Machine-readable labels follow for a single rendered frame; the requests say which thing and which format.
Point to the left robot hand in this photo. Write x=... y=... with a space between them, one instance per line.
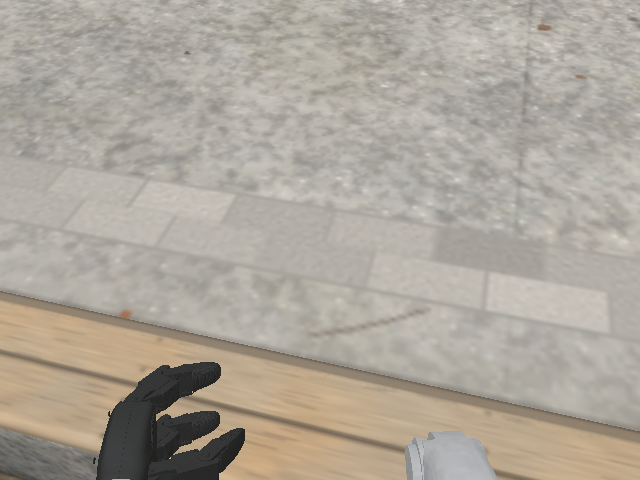
x=137 y=447

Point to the robot right thigh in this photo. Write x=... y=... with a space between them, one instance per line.
x=447 y=455

